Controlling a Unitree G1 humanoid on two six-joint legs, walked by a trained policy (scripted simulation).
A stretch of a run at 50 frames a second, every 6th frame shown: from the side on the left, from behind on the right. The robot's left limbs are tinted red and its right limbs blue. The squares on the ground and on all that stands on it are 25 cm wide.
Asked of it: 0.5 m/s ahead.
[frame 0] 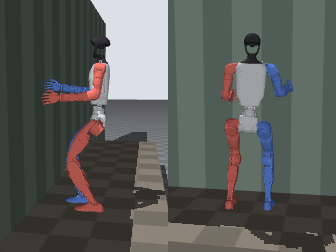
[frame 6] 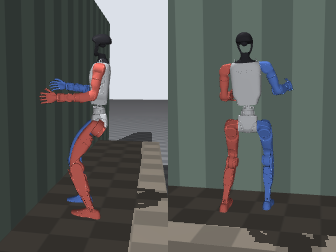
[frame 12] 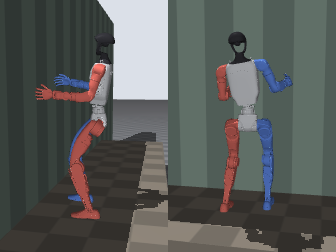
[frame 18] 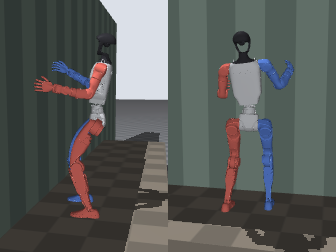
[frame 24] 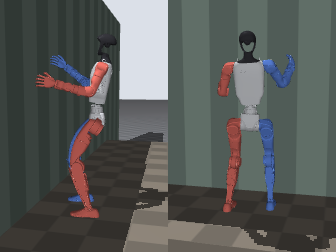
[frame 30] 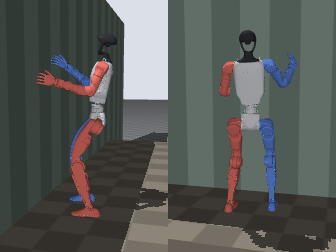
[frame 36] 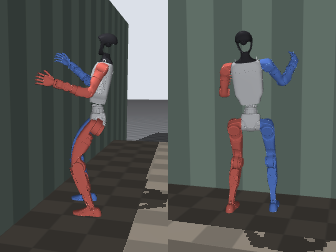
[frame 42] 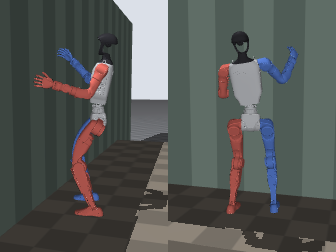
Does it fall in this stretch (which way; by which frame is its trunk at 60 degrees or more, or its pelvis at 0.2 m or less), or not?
no
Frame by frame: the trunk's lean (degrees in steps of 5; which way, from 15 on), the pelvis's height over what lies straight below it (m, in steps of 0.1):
0: 5, 0.7
6: 5, 0.7
12: 10, 0.7
18: 10, 0.7
24: 10, 0.7
30: 10, 0.7
36: 10, 0.7
42: 15 backward and to its left, 0.7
